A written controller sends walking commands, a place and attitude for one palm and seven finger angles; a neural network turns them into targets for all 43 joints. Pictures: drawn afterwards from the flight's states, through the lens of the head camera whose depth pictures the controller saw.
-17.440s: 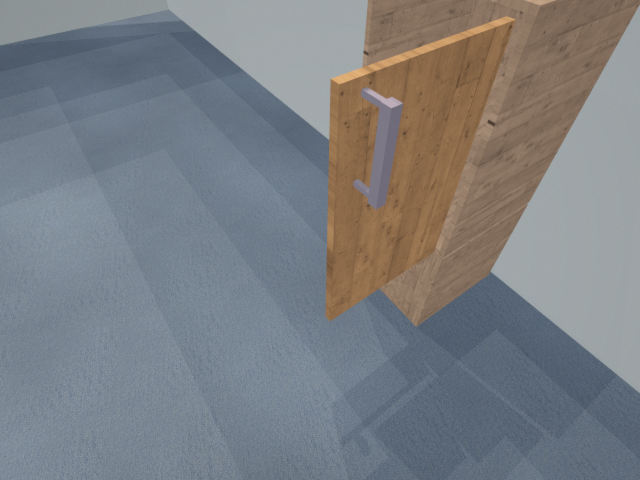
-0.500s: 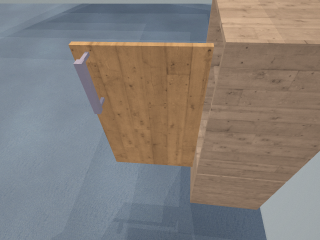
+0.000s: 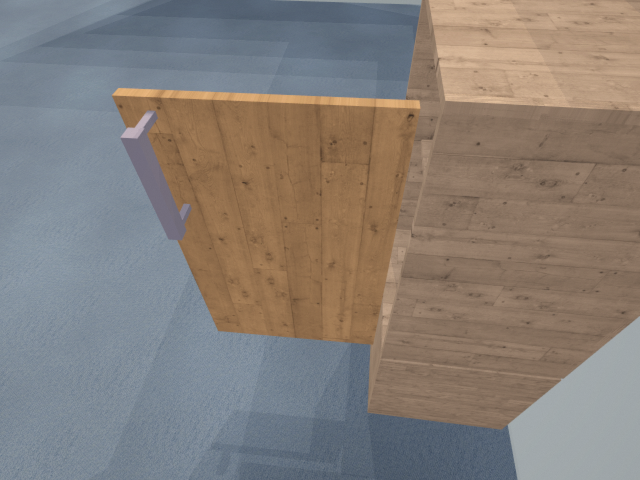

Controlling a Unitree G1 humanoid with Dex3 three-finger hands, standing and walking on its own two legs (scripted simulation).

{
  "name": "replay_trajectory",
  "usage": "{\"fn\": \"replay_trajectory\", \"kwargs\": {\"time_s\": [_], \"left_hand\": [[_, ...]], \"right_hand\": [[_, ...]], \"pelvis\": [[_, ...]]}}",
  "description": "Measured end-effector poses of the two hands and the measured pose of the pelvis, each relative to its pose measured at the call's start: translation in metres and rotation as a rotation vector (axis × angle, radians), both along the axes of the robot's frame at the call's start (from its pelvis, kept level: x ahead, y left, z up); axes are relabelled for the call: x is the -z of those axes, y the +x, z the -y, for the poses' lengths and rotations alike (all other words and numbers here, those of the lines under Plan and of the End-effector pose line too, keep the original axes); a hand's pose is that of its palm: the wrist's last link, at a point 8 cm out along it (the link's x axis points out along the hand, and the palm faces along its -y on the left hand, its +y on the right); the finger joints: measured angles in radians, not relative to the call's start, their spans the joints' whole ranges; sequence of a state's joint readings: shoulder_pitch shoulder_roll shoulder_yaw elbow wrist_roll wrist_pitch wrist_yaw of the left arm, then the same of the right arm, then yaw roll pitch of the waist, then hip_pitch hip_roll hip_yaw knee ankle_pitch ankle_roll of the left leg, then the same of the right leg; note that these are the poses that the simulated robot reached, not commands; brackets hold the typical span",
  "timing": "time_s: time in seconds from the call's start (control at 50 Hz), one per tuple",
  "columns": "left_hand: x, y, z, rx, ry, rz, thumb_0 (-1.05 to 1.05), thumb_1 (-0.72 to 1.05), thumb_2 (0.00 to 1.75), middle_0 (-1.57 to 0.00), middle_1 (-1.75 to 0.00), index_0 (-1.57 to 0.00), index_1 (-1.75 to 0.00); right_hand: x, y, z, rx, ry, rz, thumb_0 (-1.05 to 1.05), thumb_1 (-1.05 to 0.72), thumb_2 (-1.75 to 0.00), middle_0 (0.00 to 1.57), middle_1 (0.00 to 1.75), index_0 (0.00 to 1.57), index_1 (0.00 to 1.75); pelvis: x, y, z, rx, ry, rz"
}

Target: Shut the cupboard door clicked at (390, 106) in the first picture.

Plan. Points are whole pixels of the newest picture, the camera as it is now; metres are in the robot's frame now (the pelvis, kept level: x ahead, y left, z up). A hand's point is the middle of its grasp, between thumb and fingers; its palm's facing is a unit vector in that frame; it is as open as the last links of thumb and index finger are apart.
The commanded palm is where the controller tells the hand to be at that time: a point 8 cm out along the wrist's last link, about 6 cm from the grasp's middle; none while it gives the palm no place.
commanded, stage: come to a stop and stand still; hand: left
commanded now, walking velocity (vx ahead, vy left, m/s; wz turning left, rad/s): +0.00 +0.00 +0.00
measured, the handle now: (163, 180) +0.45 +0.24 +0.14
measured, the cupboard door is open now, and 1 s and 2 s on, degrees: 91 91 91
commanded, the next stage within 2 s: look again from close up in 0.12 s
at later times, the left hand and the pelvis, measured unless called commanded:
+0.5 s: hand out of the picture +0.00 +0.16 -0.17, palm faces +0.02 -0.98 -0.19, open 7.3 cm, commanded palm none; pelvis +0.01 -0.01 +0.00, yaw +0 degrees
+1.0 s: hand (184, 415) +0.20 +0.18 -0.01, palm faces +0.19 -0.98 -0.11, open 7.1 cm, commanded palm +0.10 +0.22 -0.05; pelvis -0.01 +0.01 -0.01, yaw +2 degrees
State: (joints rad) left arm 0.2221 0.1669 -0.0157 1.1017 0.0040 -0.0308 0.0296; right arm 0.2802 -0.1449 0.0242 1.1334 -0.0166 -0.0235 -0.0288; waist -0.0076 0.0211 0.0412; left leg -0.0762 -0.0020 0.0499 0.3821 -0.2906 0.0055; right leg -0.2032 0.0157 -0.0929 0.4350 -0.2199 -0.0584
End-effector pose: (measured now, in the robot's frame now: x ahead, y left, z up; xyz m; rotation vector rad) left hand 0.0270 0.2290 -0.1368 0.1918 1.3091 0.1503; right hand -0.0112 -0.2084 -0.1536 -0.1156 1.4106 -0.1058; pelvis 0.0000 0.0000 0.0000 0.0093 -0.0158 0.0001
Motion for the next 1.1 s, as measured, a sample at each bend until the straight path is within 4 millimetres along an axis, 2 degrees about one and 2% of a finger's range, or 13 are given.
{"fn": "replay_trajectory", "kwargs": {"time_s": [0.14, 0.28, 0.5, 0.82, 0.84, 0.86, 0.92, 1.0, 1.04, 1.06, 1.1], "left_hand": [[0.001, -0.008, 0.004, -0.021, -0.003, -0.028, 0.01, 0.92, 0.90, -0.20, -0.30, -0.20, -0.30], [0.004, -0.020, 0.010, -0.033, -0.017, -0.064, 0.01, 0.92, 0.90, -0.20, -0.30, -0.20, -0.30], [0.006, -0.028, 0.017, -0.042, -0.032, -0.089, 0.01, 0.92, 0.90, -0.20, -0.30, -0.20, -0.30], [0.006, -0.030, 0.017, -0.046, -0.026, -0.079, 0.01, 0.92, 0.90, -0.20, -0.30, -0.20, -0.30], [0.002, -0.022, 0.011, -0.103, -0.028, -0.024, 0.02, 0.92, 0.90, -0.20, -0.30, -0.20, -0.30], [-0.009, -0.005, 0.005, -0.117, -0.017, 0.095, 0.02, 0.93, 0.90, -0.20, -0.30, -0.21, -0.30], [-0.067, 0.061, -0.007, -0.099, 0.027, 0.510, 0.03, 0.94, 0.90, -0.21, -0.31, -0.21, -0.31], [-0.140, 0.139, 0.002, -0.002, -0.012, 0.996, 0.03, 0.93, 0.90, -0.24, -0.35, -0.24, -0.35], [-0.160, 0.159, 0.013, 0.054, -0.092, 1.195, 0.02, 0.93, 0.90, -0.26, -0.37, -0.26, -0.38], [-0.164, 0.162, 0.019, 0.082, -0.146, 1.273, 0.02, 0.92, 0.90, -0.27, -0.39, -0.28, -0.39], [-0.160, 0.155, 0.030, 0.152, -0.245, 1.370, 0.01, 0.92, 0.90, -0.30, -0.42, -0.31, -0.42]], "right_hand": [[0.000, 0.012, 0.007, -0.008, -0.014, 0.008, 0.01, -0.91, -0.90, 0.20, 0.30, 0.20, 0.30], [-0.002, 0.014, 0.012, -0.009, -0.027, 0.003, 0.00, -0.91, -0.90, 0.20, 0.30, 0.20, 0.30], [-0.004, 0.006, 0.011, -0.004, -0.023, -0.023, 0.00, -0.91, -0.90, 0.20, 0.30, 0.20, 0.30], [-0.002, -0.006, 0.001, 0.012, -0.006, -0.045, 0.00, -0.91, -0.90, 0.20, 0.30, 0.20, 0.30], [-0.003, -0.003, 0.003, 0.010, -0.027, -0.006, 0.00, -0.91, -0.90, 0.20, 0.30, 0.20, 0.30], [-0.006, 0.003, 0.007, 0.010, -0.058, 0.063, 0.01, -0.91, -0.90, 0.21, 0.30, 0.20, 0.30], [-0.012, 0.028, 0.023, 0.017, -0.106, 0.282, 0.02, -0.92, -0.90, 0.21, 0.30, 0.20, 0.30], [-0.026, 0.078, 0.041, -0.005, -0.137, 0.567, 0.02, -0.92, -0.90, 0.21, 0.30, 0.20, 0.30], [-0.040, 0.102, 0.046, -0.022, -0.152, 0.691, 0.02, -0.92, -0.90, 0.21, 0.30, 0.20, 0.30], [-0.048, 0.114, 0.048, -0.034, -0.158, 0.744, 0.02, -0.92, -0.90, 0.21, 0.30, 0.20, 0.30], [-0.063, 0.133, 0.049, -0.072, -0.167, 0.827, 0.02, -0.91, -0.90, 0.20, 0.30, 0.20, 0.30]], "pelvis": [[0.000, 0.005, 0.003, -0.002, -0.002, 0.001], [0.000, 0.007, 0.005, -0.002, -0.002, 0.001], [-0.001, 0.008, 0.008, -0.003, -0.004, 0.000], [0.000, 0.006, 0.006, -0.003, -0.010, -0.002], [0.001, 0.004, 0.006, 0.007, -0.013, 0.002], [0.003, 0.002, 0.005, 0.017, -0.014, 0.002], [0.005, -0.002, -0.001, 0.005, -0.013, 0.001], [0.013, -0.015, -0.009, -0.027, -0.005, -0.033], [0.020, -0.022, -0.009, -0.017, 0.004, -0.069], [0.024, -0.025, -0.008, -0.009, 0.009, -0.085], [0.032, -0.031, -0.006, 0.001, 0.015, -0.108]]}}
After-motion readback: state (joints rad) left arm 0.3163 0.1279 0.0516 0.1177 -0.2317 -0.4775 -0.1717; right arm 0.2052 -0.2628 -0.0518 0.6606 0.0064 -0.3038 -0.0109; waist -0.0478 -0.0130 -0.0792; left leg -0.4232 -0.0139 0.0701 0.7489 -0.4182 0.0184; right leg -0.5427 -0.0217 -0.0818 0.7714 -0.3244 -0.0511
